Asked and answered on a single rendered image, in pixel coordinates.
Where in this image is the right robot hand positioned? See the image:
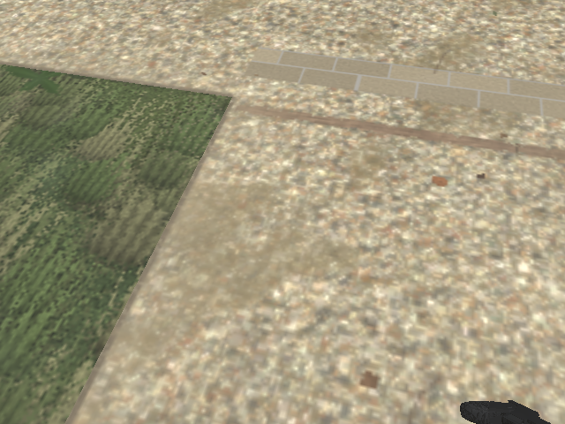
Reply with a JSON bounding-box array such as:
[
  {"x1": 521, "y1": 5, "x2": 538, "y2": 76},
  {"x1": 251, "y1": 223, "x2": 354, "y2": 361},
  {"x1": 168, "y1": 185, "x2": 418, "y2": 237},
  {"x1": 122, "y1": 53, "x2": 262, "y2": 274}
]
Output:
[{"x1": 460, "y1": 400, "x2": 551, "y2": 424}]

